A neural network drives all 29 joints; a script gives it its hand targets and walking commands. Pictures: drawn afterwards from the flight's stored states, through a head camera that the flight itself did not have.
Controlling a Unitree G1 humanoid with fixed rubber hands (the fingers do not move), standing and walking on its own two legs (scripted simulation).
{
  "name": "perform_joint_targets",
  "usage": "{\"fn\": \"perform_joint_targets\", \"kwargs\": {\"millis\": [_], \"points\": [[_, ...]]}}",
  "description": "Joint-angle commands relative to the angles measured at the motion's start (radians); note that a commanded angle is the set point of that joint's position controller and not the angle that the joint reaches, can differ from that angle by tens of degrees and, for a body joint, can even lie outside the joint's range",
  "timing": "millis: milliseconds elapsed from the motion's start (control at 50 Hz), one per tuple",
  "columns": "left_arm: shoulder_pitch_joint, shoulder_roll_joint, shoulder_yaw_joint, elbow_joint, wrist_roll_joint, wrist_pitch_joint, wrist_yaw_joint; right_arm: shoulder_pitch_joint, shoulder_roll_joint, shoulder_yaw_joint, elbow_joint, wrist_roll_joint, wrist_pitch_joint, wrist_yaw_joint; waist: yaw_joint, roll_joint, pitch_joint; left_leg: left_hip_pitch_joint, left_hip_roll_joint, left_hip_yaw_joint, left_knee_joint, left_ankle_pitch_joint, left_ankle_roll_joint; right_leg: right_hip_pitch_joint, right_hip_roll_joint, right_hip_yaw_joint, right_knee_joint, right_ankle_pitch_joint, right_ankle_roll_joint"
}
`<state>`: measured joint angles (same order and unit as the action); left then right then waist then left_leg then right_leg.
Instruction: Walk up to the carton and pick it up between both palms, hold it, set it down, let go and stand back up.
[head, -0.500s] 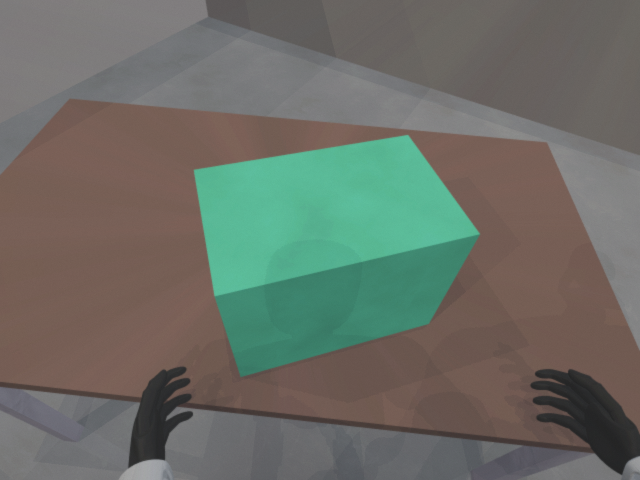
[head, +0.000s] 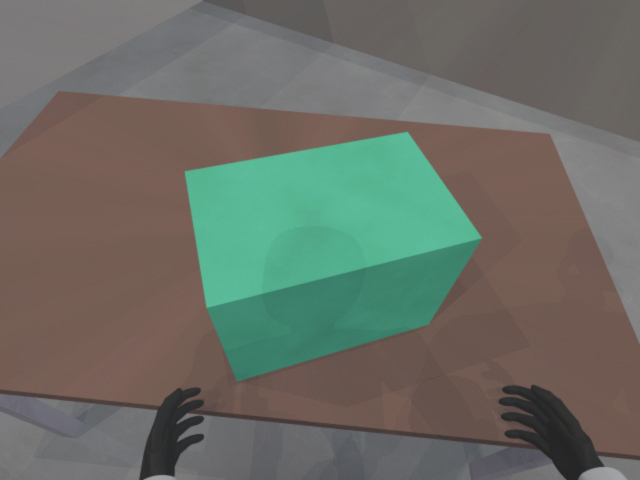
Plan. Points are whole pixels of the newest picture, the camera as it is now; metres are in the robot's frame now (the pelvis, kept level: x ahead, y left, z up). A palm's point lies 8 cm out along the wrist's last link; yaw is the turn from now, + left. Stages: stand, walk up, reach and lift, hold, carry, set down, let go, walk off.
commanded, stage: set down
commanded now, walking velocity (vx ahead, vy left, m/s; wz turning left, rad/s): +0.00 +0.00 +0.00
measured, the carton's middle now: (321, 257) +0.43 +0.03 -0.01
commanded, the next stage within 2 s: let go in 0.60 s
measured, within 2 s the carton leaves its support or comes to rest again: neither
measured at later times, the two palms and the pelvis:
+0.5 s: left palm (157, 467) +0.16 +0.20 -0.06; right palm (558, 456) +0.20 -0.27 -0.05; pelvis +0.01 +0.00 +0.00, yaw +0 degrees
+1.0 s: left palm (151, 464) +0.16 +0.21 -0.06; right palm (551, 456) +0.20 -0.26 -0.05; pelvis +0.01 +0.01 +0.00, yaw +0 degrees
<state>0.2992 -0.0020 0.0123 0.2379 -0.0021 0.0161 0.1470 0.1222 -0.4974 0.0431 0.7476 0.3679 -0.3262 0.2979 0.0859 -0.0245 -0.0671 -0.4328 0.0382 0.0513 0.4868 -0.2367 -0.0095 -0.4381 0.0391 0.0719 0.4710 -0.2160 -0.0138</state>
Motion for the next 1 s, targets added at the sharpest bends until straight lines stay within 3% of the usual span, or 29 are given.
{"fn": "perform_joint_targets", "kwargs": {"millis": [0,40,80,100,160,180,200,240,260,280,340,360,380,400,420,460,520,540,620,640,660,740,820,840,860,940,980], "points": [[0.013,0.153,0.032,-0.105,0.015,-0.057,-0.015,-0.012,-0.098,-0.054,-0.041,-0.069,-0.076,-0.052,-0.035,-0.108,-0.162,0.240,-0.064,-0.009,-0.071,0.250,-0.008,0.357,-0.016,-0.028,-0.114,0.318,-0.066],[0.012,0.162,0.039,-0.087,0.009,-0.071,-0.015,-0.010,-0.083,-0.051,-0.045,-0.079,-0.085,-0.063,-0.024,-0.101,-0.164,0.233,-0.066,-0.007,-0.074,0.268,-0.007,0.374,-0.020,-0.027,-0.109,0.349,-0.062],[0.026,0.167,0.053,-0.017,0.013,-0.067,-0.035,0.007,-0.059,-0.024,-0.006,-0.088,-0.074,-0.076,-0.034,-0.147,-0.140,0.236,-0.074,-0.002,-0.081,0.251,-0.002,0.390,-0.024,-0.017,-0.129,0.358,-0.051],[0.025,0.163,0.041,-0.056,0.012,-0.079,-0.027,0.009,-0.065,-0.040,-0.037,-0.095,-0.086,-0.079,-0.026,-0.117,-0.167,0.252,-0.062,-0.014,-0.086,0.262,-0.009,0.387,-0.016,-0.035,-0.123,0.355,-0.054],[-0.003,0.180,0.048,-0.010,0.014,-0.080,-0.039,0.003,-0.020,-0.011,-0.005,-0.099,-0.078,-0.090,-0.027,-0.128,-0.116,0.247,-0.068,-0.005,-0.093,0.225,-0.001,0.380,-0.025,-0.017,-0.139,0.307,-0.052],[-0.012,0.168,0.049,-0.015,0.020,-0.071,-0.033,-0.010,-0.023,-0.022,-0.016,-0.104,-0.079,-0.090,-0.017,-0.096,-0.112,0.248,-0.064,-0.010,-0.095,0.219,-0.003,0.352,-0.020,-0.030,-0.140,0.275,-0.056],[-0.001,0.172,0.042,0.021,0.020,-0.065,-0.037,0.004,-0.012,-0.012,0.001,-0.106,-0.065,-0.095,-0.009,-0.107,-0.090,0.239,-0.063,-0.003,-0.101,0.197,0.006,0.345,-0.022,-0.025,-0.148,0.237,-0.055],[-0.014,0.178,0.043,-0.015,0.015,-0.061,-0.038,-0.007,-0.002,-0.020,-0.018,-0.104,-0.060,-0.103,-0.005,-0.090,-0.088,0.254,-0.064,0.002,-0.102,0.193,-0.002,0.340,-0.020,-0.029,-0.151,0.217,-0.055],[-0.028,0.181,0.039,0.033,0.020,-0.045,-0.048,0.003,0.013,-0.017,0.009,-0.125,-0.050,-0.111,-0.028,-0.104,-0.068,0.245,-0.067,-0.001,-0.099,0.159,0.006,0.327,-0.030,-0.016,-0.158,0.195,-0.054],[-0.039,0.189,0.049,0.033,0.027,-0.046,-0.044,-0.008,0.016,-0.015,-0.001,-0.127,-0.050,-0.110,-0.010,-0.090,-0.066,0.238,-0.066,0.000,-0.108,0.145,0.010,0.328,-0.028,-0.021,-0.157,0.170,-0.055],[-0.023,0.186,0.044,0.050,0.025,-0.033,-0.055,0.007,0.024,-0.011,0.000,-0.137,-0.038,-0.122,-0.018,-0.097,-0.064,0.267,-0.064,-0.001,-0.110,0.150,0.009,0.320,-0.030,-0.024,-0.163,0.174,-0.049],[-0.037,0.188,0.042,-0.013,0.029,-0.030,-0.045,-0.005,0.018,-0.031,-0.028,-0.135,-0.040,-0.121,-0.011,-0.063,-0.079,0.284,-0.054,-0.007,-0.106,0.173,0.000,0.311,-0.021,-0.038,-0.154,0.178,-0.054],[-0.043,0.178,0.035,0.027,0.020,-0.028,-0.054,0.004,0.018,-0.026,-0.017,-0.148,-0.030,-0.127,-0.025,-0.094,-0.073,0.279,-0.059,-0.004,-0.108,0.169,0.006,0.303,-0.028,-0.031,-0.163,0.182,-0.053],[-0.044,0.196,0.047,0.067,0.033,-0.015,-0.066,0.009,0.051,-0.008,0.007,-0.148,-0.023,-0.136,-0.023,-0.086,-0.047,0.281,-0.065,-0.004,-0.108,0.150,0.007,0.309,-0.034,-0.020,-0.171,0.164,-0.047],[-0.044,0.198,0.062,0.032,0.027,-0.019,-0.060,0.003,0.035,-0.016,-0.025,-0.138,-0.025,-0.130,-0.010,-0.098,-0.049,0.285,-0.061,-0.002,-0.113,0.167,0.007,0.306,-0.028,-0.024,-0.168,0.167,-0.053],[-0.035,0.200,0.047,0.065,0.029,-0.001,-0.066,0.018,0.047,-0.030,-0.005,-0.161,-0.018,-0.144,-0.026,-0.088,-0.048,0.286,-0.058,-0.005,-0.114,0.152,0.008,0.300,-0.029,-0.021,-0.171,0.166,-0.054],[-0.039,0.203,0.044,0.041,0.041,0.014,-0.064,0.021,0.047,-0.033,-0.029,-0.168,-0.005,-0.151,-0.013,-0.085,-0.038,0.299,-0.054,0.003,-0.111,0.149,0.012,0.293,-0.028,-0.026,-0.173,0.145,-0.054],[-0.053,0.212,0.046,0.072,0.028,0.016,-0.074,0.022,0.074,-0.026,-0.010,-0.175,0.006,-0.157,-0.035,-0.097,-0.008,0.299,-0.058,0.002,-0.113,0.119,0.017,0.269,-0.036,-0.021,-0.186,0.110,-0.053],[-0.048,0.220,0.056,0.073,0.044,0.032,-0.080,0.024,0.080,-0.030,-0.045,-0.188,0.016,-0.167,-0.018,-0.111,-0.020,0.306,-0.054,0.005,-0.113,0.123,0.022,0.280,-0.033,-0.026,-0.177,0.119,-0.047],[-0.067,0.220,0.047,0.102,0.044,0.046,-0.089,0.029,0.102,-0.022,-0.016,-0.203,0.028,-0.179,-0.044,-0.080,0.010,0.318,-0.057,0.002,-0.113,0.105,0.021,0.269,-0.040,-0.019,-0.188,0.104,-0.048],[-0.071,0.236,0.049,0.102,0.042,0.050,-0.094,0.032,0.116,-0.031,-0.007,-0.211,0.034,-0.184,-0.037,-0.080,0.027,0.310,-0.058,0.008,-0.117,0.077,0.022,0.264,-0.044,-0.020,-0.194,0.058,-0.050],[-0.063,0.235,0.057,0.130,0.047,0.070,-0.108,0.025,0.137,-0.033,-0.014,-0.235,0.044,-0.199,-0.037,-0.088,0.032,0.317,-0.058,0.009,-0.117,0.088,0.020,0.246,-0.040,-0.019,-0.193,0.070,-0.046],[-0.098,0.244,0.047,0.110,0.048,0.083,-0.114,0.020,0.151,-0.046,-0.002,-0.249,0.059,-0.209,-0.052,-0.042,0.056,0.341,-0.050,0.005,-0.124,0.083,0.015,0.235,-0.038,-0.035,-0.192,0.049,-0.047],[-0.092,0.251,0.056,0.156,0.054,0.090,-0.123,0.026,0.174,-0.032,0.011,-0.246,0.068,-0.212,-0.053,-0.050,0.088,0.336,-0.053,0.007,-0.128,0.057,0.020,0.229,-0.042,-0.032,-0.200,0.025,-0.045],[-0.088,0.245,0.058,0.129,0.047,0.090,-0.117,0.019,0.160,-0.033,-0.012,-0.243,0.063,-0.212,-0.040,-0.044,0.052,0.343,-0.054,0.011,-0.129,0.074,0.017,0.243,-0.040,-0.033,-0.195,0.043,-0.042],[-0.103,0.248,0.057,0.148,0.054,0.103,-0.132,0.019,0.188,-0.039,0.007,-0.272,0.080,-0.229,-0.053,-0.059,0.101,0.339,-0.054,0.013,-0.136,0.037,0.024,0.223,-0.040,-0.039,-0.204,-0.005,-0.040],[-0.097,0.252,0.049,0.177,0.053,0.117,-0.138,0.016,0.197,-0.043,0.016,-0.281,0.093,-0.232,-0.062,-0.031,0.118,0.346,-0.053,0.017,-0.139,0.020,0.021,0.210,-0.045,-0.044,-0.207,-0.017,-0.041]]}}
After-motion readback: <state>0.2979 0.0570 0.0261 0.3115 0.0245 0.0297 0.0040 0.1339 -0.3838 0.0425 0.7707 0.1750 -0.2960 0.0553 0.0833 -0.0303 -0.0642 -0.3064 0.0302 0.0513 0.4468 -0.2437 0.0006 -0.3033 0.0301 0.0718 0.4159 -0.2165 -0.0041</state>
